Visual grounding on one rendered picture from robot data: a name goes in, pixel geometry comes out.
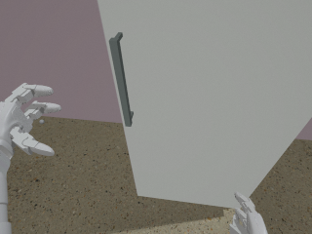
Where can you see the robot left forearm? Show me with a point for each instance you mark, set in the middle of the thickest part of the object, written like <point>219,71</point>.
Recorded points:
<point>6,154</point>

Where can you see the right robot hand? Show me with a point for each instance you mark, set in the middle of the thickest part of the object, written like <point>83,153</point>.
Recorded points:
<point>252,221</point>

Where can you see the fridge door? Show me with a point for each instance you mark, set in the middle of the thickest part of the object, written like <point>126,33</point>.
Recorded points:
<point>219,90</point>

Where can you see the handle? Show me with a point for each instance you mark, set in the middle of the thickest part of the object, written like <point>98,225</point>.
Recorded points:
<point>115,49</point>

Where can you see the left robot hand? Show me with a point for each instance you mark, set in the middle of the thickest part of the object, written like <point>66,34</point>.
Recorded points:
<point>11,117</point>

